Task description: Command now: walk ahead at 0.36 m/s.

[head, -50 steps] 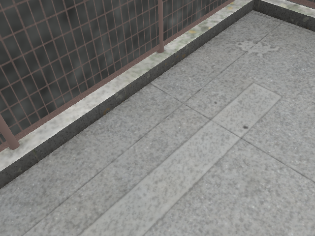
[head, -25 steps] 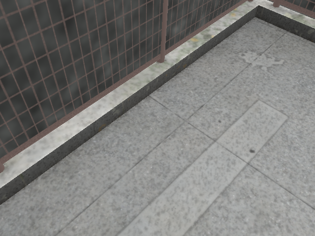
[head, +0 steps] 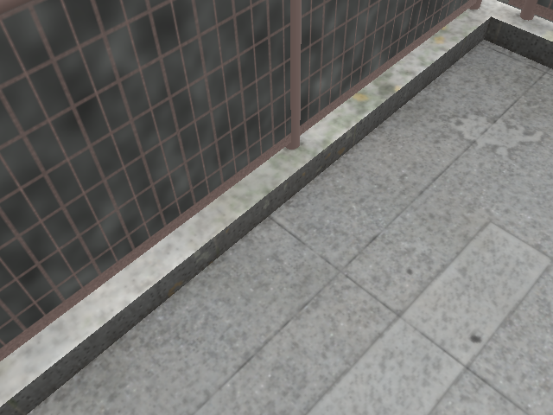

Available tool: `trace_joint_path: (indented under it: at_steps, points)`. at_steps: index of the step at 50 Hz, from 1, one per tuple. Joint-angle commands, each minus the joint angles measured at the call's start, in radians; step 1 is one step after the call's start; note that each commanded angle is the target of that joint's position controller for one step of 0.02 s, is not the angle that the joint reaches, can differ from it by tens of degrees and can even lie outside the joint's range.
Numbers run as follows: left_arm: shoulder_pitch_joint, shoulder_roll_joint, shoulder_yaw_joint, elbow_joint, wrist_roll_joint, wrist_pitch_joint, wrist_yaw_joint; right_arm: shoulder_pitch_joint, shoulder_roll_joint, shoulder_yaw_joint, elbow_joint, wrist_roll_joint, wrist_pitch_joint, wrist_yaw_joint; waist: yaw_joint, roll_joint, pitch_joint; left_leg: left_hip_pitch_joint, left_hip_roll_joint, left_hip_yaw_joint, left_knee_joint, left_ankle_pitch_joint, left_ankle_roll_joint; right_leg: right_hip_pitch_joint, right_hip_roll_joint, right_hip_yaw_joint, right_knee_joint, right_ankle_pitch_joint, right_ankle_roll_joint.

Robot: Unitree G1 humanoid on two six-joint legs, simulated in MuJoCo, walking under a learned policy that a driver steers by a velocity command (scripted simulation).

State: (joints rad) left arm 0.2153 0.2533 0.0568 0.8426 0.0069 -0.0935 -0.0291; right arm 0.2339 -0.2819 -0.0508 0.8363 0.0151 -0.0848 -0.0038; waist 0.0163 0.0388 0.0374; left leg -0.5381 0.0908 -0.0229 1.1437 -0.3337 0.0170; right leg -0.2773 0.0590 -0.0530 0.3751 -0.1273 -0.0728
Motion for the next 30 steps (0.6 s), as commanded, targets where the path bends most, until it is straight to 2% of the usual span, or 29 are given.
trace_joint_path:
  at_steps: [1,3,5,8,10,12,13,14,15,16,17,18,19,21,23,25,26,27,28,30]
  points:
    - [-0.046,0.118,0.022,-0.044,0.002,-0.024,0.003,0.067,-0.054,-0.021,-0.05,-0.014,0.016,-0.011,-0.06,-0.097,-0.066,-0.025,0.039,-0.024,-0.079,0.085,-0.032,0.039,-0.267,0.181,-0.183,0.537,-0.191]
    - [-0.04,0.129,0.023,-0.028,0.003,-0.016,0.016,0.021,-0.033,-0.014,-0.062,-0.022,0.02,-0.012,-0.057,-0.101,-0.07,-0.008,0.026,-0.007,-0.219,0.207,-0.042,0.029,-0.234,0.099,-0.17,0.631,-0.169]
    - [-0.055,0.15,0.027,-0.029,0.007,-0.011,0.024,-0.048,-0.029,-0.004,-0.08,-0.047,0.018,-0.005,-0.038,-0.116,-0.067,0.073,-0.001,0.009,-0.389,0.339,-0.046,-0.005,-0.184,0.058,-0.15,0.661,-0.142]
    - [-0.017,0.173,0.03,-0.014,-0.01,0.009,0.032,-0.128,-0.054,-0.004,-0.103,-0.031,0.028,-0.004,-0.006,-0.111,-0.089,0.087,-0.038,-0.013,-0.512,0.392,-0.058,0.081,-0.208,0.121,-0.113,0.569,-0.144]
    - [-0.007,0.185,0.036,-0.013,-0.019,0.026,0.036,-0.162,-0.081,-0.01,-0.122,-0.031,0.031,-0.006,0.0,-0.116,-0.092,0.078,-0.052,-0.034,-0.572,0.332,-0.053,0.139,-0.232,0.178,-0.054,0.508,-0.137]
    - [-0.017,0.177,0.035,-0.027,-0.029,0.049,0.045,-0.137,-0.108,-0.023,-0.123,-0.032,0.027,-0.004,-0.025,-0.111,-0.121,0.138,-0.069,-0.029,-0.661,0.319,-0.033,0.171,-0.226,0.228,0.047,0.419,-0.103]
    - [-0.013,0.147,0.025,-0.031,-0.038,0.059,0.049,-0.095,-0.107,-0.03,-0.105,-0.019,0.019,-0.008,-0.046,-0.105,-0.13,0.225,-0.072,-0.009,-0.755,0.385,-0.012,0.155,-0.197,0.239,0.108,0.331,-0.077]
    - [0.007,0.107,0.011,-0.048,-0.026,0.055,0.048,-0.04,-0.165,-0.041,-0.093,-0.029,0.011,-0.02,-0.05,-0.041,-0.186,0.396,0.038,-0.086,-0.732,0.664,0.029,0.071,-0.129,0.214,0.239,0.195,-0.032]
    - [0.129,0.035,-0.005,-0.047,-0.007,0.046,0.039,0.005,-0.216,-0.052,-0.098,-0.04,0.015,-0.033,-0.009,0.177,-0.28,0.676,0.283,-0.281,-0.652,1.037,0.175,-0.192,-0.006,0.139,0.493,-0.377,0.034]
    - [0.18,0.09,0.002,-0.042,-0.033,0.047,0.036,0.051,-0.176,-0.048,-0.089,-0.031,0.031,-0.028,-0.042,0.253,-0.378,0.723,0.398,-0.438,-0.687,0.945,0.291,-0.311,0.015,0.128,0.708,-0.632,0.065]
    - [0.117,0.17,0.03,-0.054,-0.045,0.06,0.037,0.041,-0.152,-0.043,-0.096,-0.03,0.038,-0.024,-0.06,0.135,-0.331,0.662,0.352,-0.415,-0.735,0.724,0.273,-0.367,-0.032,0.163,0.83,-0.566,0.077]
    - [0.037,0.166,0.033,-0.079,-0.039,0.08,0.045,-0.011,-0.13,-0.038,-0.104,-0.028,0.043,-0.029,-0.054,0.072,-0.252,0.591,0.309,-0.348,-0.763,0.553,0.231,-0.424,-0.061,0.144,0.865,-0.493,0.093]
    - [0.021,0.159,0.038,-0.083,-0.032,0.104,0.054,-0.07,-0.111,-0.031,-0.111,-0.024,0.047,-0.032,-0.038,0.055,-0.193,0.496,0.27,-0.279,-0.799,0.423,0.208,-0.421,-0.09,0.14,0.859,-0.432,0.111]
    - [0.005,0.122,0.032,-0.103,-0.022,0.141,0.063,-0.134,-0.116,-0.032,-0.113,-0.032,0.057,-0.036,-0.01,0.098,-0.122,0.317,0.221,-0.176,-0.875,0.28,0.193,-0.33,-0.1,0.103,0.787,-0.344,0.131]
    - [0.016,0.1,0.028,-0.115,-0.021,0.149,0.063,-0.153,-0.123,-0.035,-0.114,-0.032,0.06,-0.044,-0.003,0.137,-0.129,0.27,0.206,-0.088,-0.898,0.294,0.198,-0.264,-0.093,0.064,0.716,-0.294,0.138]
    - [0.001,0.095,0.026,-0.124,-0.022,0.149,0.058,-0.185,-0.14,-0.04,-0.115,-0.036,0.063,-0.047,-0.002,0.137,-0.15,0.244,0.192,-0.016,-0.887,0.326,0.192,-0.177,-0.102,0.046,0.593,-0.236,0.128]
    - [-0.009,0.096,0.025,-0.13,-0.017,0.146,0.052,-0.187,-0.152,-0.043,-0.114,-0.038,0.067,-0.047,-0.008,0.14,-0.164,0.246,0.196,0.008,-0.885,0.338,0.191,-0.139,-0.099,0.033,0.542,-0.21,0.123]
    - [-0.03,0.11,0.03,-0.139,-0.011,0.146,0.046,-0.18,-0.165,-0.045,-0.107,-0.049,0.072,-0.045,-0.018,0.138,-0.174,0.257,0.202,0.027,-0.873,0.357,0.185,-0.112,-0.092,0.019,0.508,-0.201,0.12]
    - [-0.033,0.119,0.033,-0.145,-0.01,0.147,0.04,-0.173,-0.171,-0.047,-0.101,-0.045,0.075,-0.043,-0.02,0.146,-0.18,0.272,0.214,0.032,-0.862,0.346,0.182,-0.094,-0.091,0.012,0.474,-0.2,0.113]
    - [-0.008,0.144,0.047,-0.154,-0.018,0.15,0.027,-0.165,-0.177,-0.053,-0.084,-0.027,0.08,-0.04,-0.012,0.174,-0.169,0.286,0.233,0.037,-0.839,0.269,0.158,-0.056,-0.098,0.001,0.396,-0.19,0.086]
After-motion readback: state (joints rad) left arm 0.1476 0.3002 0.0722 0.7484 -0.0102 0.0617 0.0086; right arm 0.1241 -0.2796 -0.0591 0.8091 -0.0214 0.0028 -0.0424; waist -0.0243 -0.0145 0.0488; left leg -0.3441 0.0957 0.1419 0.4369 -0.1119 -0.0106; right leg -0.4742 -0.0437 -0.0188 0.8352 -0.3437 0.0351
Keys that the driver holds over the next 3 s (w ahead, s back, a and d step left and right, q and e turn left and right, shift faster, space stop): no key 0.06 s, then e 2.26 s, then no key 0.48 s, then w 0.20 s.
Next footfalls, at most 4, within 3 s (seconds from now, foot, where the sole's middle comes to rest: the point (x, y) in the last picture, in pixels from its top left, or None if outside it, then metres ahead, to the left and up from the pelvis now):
0.28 left None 0.27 0.13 -0.78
0.66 right None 0.15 -0.12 -0.78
1.22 left None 0.26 0.06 -0.78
1.64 right None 0.06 -0.13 -0.78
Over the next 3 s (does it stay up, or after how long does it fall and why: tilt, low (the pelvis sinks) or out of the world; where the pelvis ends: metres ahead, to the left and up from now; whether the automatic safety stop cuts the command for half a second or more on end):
stays up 0.11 -0.06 0.00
